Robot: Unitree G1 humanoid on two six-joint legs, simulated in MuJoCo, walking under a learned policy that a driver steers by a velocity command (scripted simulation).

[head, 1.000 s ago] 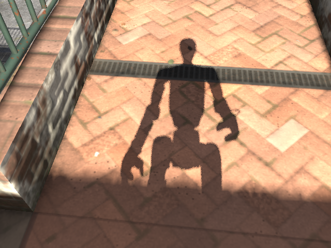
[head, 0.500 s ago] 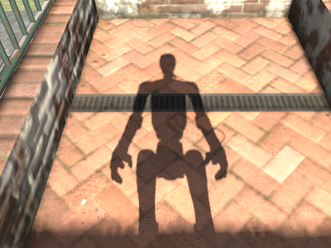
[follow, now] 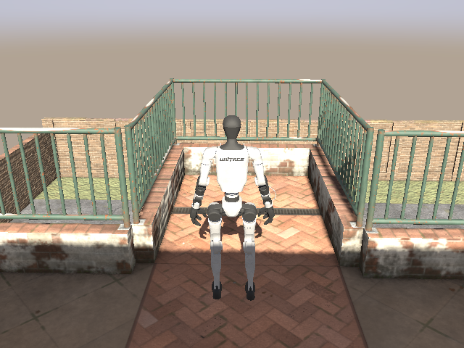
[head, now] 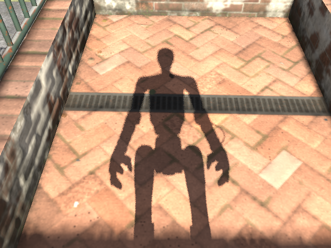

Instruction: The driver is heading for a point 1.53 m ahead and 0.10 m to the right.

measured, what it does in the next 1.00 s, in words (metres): stands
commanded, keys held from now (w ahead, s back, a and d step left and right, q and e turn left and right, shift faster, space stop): no key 1.00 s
